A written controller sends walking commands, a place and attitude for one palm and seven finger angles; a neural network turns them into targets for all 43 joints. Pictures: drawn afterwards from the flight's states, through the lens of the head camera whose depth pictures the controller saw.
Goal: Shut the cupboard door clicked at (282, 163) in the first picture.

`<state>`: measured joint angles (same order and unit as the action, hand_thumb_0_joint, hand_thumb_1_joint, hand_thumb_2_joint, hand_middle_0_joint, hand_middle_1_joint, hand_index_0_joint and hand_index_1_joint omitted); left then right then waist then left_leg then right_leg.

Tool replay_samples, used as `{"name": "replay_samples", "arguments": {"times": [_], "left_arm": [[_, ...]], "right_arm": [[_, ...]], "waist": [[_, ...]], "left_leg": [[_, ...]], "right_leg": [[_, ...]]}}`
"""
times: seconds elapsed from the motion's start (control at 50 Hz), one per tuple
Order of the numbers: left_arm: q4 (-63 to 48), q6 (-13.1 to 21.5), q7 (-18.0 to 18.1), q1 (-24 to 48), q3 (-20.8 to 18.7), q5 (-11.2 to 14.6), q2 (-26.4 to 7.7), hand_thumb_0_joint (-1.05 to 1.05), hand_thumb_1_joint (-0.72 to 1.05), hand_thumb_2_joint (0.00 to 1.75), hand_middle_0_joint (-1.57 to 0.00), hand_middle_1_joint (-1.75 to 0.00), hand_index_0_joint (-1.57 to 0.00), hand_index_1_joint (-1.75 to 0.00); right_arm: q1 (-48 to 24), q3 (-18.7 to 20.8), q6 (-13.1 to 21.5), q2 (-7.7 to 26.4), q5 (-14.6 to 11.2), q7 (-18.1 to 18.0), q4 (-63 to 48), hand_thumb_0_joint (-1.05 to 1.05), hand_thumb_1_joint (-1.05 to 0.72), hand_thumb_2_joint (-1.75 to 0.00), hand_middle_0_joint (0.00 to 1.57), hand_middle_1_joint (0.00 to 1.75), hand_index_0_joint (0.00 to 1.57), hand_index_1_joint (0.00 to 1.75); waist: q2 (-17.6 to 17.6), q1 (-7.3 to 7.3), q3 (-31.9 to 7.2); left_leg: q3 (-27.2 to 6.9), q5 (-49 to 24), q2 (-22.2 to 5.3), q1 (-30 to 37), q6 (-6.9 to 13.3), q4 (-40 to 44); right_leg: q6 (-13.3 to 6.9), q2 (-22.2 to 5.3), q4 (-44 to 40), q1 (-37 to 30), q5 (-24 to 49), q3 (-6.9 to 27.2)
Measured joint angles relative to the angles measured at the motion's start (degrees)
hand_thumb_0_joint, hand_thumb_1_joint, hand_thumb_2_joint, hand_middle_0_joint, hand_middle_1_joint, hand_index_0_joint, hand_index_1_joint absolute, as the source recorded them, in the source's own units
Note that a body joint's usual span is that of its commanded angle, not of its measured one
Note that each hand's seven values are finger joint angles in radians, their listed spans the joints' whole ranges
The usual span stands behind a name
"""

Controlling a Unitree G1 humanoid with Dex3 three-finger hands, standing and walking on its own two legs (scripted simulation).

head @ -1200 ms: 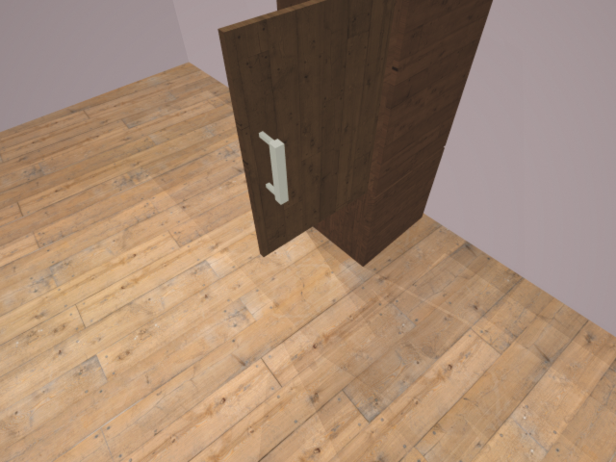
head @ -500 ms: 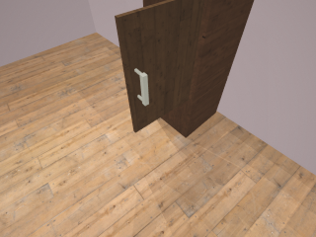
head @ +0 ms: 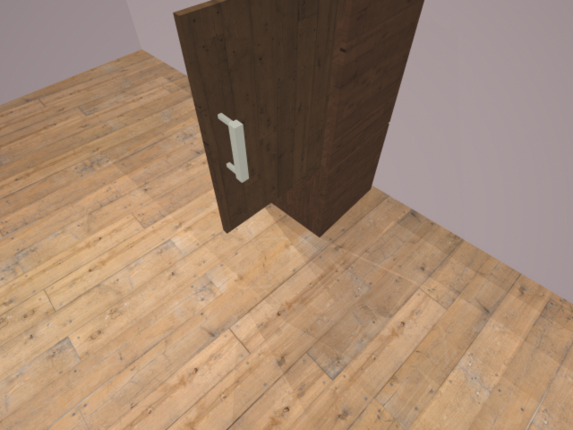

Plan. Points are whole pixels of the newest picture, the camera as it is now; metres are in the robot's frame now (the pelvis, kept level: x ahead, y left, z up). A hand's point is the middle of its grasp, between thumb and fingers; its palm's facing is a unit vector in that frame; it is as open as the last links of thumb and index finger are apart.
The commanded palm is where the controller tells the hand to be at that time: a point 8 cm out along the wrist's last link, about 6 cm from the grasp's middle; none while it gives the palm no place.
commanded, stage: walk around to get in front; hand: left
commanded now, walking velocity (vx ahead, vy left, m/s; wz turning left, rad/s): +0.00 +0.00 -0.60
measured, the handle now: (233, 148) +0.67 +0.16 -0.04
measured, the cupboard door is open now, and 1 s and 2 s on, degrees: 87 87 87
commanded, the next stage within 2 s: none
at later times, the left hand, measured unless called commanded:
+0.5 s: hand out of the picture +0.05 +0.15 -0.16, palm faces -0.17 -0.95 -0.28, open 7.4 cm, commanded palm none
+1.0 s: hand (212, 397) +0.19 +0.14 -0.17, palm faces -0.48 -0.84 -0.25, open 7.4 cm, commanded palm none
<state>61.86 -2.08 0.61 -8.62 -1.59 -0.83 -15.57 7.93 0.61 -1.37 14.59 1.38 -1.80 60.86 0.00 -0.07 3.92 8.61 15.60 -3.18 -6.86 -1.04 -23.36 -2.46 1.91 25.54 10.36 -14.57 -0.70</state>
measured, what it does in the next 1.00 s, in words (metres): steps on the spot, turning right: left foot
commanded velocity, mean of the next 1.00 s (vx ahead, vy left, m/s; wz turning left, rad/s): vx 0.00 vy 0.00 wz -0.60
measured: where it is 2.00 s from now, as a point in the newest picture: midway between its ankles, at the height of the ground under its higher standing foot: outside the picture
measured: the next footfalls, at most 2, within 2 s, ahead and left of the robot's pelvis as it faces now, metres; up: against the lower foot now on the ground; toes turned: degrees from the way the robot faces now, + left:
left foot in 0.74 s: +0.07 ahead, +0.11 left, +0.00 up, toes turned -25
right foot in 1.08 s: -0.06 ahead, -0.15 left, +0.00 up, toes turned -38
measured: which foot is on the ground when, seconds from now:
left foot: down 0.00-0.20, up 0.22-0.72, down 0.74-1.00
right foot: down 0.00-0.74, up 0.76-1.00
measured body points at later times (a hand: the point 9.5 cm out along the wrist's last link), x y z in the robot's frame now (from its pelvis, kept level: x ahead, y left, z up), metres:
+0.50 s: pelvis -0.02 -0.04 +0.00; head +0.04 -0.08 +0.45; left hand +0.06 +0.20 -0.14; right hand +0.04 -0.32 -0.15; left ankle -0.01 +0.14 -0.66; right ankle -0.02 -0.11 -0.74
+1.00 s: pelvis +0.00 -0.01 +0.00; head +0.06 -0.03 +0.44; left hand +0.22 +0.18 -0.15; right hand -0.08 -0.26 -0.14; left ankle +0.03 +0.13 -0.74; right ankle -0.08 -0.13 -0.69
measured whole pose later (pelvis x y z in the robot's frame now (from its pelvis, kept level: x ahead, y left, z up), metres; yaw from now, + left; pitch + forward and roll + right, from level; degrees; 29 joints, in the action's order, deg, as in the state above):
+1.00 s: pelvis +0.00 -0.01 +0.00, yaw -31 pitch +2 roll -2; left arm 51.0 -3.8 -2.2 -8.0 -5.5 -1.2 -17.3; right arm 12.1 1.4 -0.8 12.2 2.3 -1.8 51.7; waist 0.4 -0.7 6.7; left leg 4.4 18.2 -7.3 -12.1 -2.5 -28.9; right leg 3.1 -0.9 50.2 25.5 -25.6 -1.6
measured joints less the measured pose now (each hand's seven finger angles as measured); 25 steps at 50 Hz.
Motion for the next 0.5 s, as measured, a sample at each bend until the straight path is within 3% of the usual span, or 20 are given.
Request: {"name": "replay_samples", "arguments": {"times": [0.06,0.12,0.16,0.22,0.28,0.34,0.5], "left_arm": [[-1.73,-0.98,-0.57,-0.73,-0.40,-0.20,0.83,0.00,0.91,0.90,-0.20,-0.30,-0.20,-0.30],[-3.38,-2.14,-1.13,-0.61,-1.04,-0.38,1.75,0.00,0.91,0.90,-0.20,-0.30,-0.20,-0.30],[-4.53,-2.41,-1.44,-0.45,-1.40,-0.43,2.64,0.00,0.91,0.90,-0.20,-0.30,-0.20,-0.30],[-6.80,-0.99,-1.86,-1.62,-1.85,-0.71,3.02,0.00,0.91,0.90,-0.20,-0.30,-0.20,-0.30],[-7.15,0.08,-0.83,-2.05,-2.03,-0.55,3.64,0.00,0.91,0.90,-0.20,-0.30,-0.20,-0.30],[-7.11,-0.05,-0.11,-3.27,-2.10,-0.48,4.09,0.00,0.91,0.90,-0.20,-0.30,-0.20,-0.30],[-6.69,0.33,0.22,-5.88,-2.23,-0.34,4.63,0.00,0.90,0.90,-0.20,-0.30,-0.20,-0.30]], "right_arm": [[1.03,0.39,-0.30,-1.34,0.19,-0.08,-1.39,0.00,-0.91,-0.90,0.20,0.30,0.20,0.30],[2.31,0.78,0.00,-2.06,0.58,-0.13,-2.12,0.00,-0.91,-0.90,0.20,0.30,0.20,0.30],[3.31,1.05,-0.05,-2.03,0.78,-0.16,-2.21,0.01,-0.91,-0.90,0.20,0.30,0.20,0.30],[4.52,1.47,-1.00,-1.86,0.43,0.01,-2.13,0.01,-0.91,-0.90,0.20,0.30,0.20,0.30],[2.57,2.27,-2.68,-1.32,-0.33,0.33,-2.18,0.01,-0.91,-0.90,0.20,0.30,0.20,0.30],[0.26,2.79,-2.72,-1.08,-0.42,0.60,-3.38,0.01,-0.91,-0.90,0.20,0.30,0.20,0.30],[-4.19,2.92,-1.69,-1.15,-0.75,-0.03,-6.79,0.01,-0.91,-0.90,0.19,0.30,0.19,0.30]], "waist": [[0.93,-0.03,0.89],[1.12,-0.09,2.47],[0.02,-0.02,3.32],[-0.94,-0.50,3.05],[-1.72,-0.57,4.38],[-0.92,-0.91,4.49],[0.56,-1.85,2.42]], "left_leg": [[1.96,1.40,-0.14,-1.31,0.10,-2.80],[3.58,2.43,-0.54,-1.86,0.08,-5.04],[3.83,3.06,-1.57,-2.25,-0.47,-6.58],[3.51,6.14,-3.44,-5.51,-1.67,-13.62],[-4.11,13.71,-1.82,-12.93,-1.66,-31.56],[-6.93,10.54,-0.21,-18.06,-2.13,-40.54],[-10.05,6.90,1.09,-18.93,-3.44,-34.78]], "right_leg": [[0.20,-0.01,5.77,3.58,-1.82,1.61],[1.24,-0.75,17.65,8.25,-10.05,0.97],[1.46,-1.35,20.79,9.20,-12.64,0.03],[0.81,-2.26,13.08,6.89,-4.69,-0.25],[-1.41,-0.43,13.67,7.59,-5.60,-0.02],[-1.81,0.66,8.85,7.05,-2.67,2.02],[-1.92,2.77,-0.11,5.25,3.32,7.92]]}}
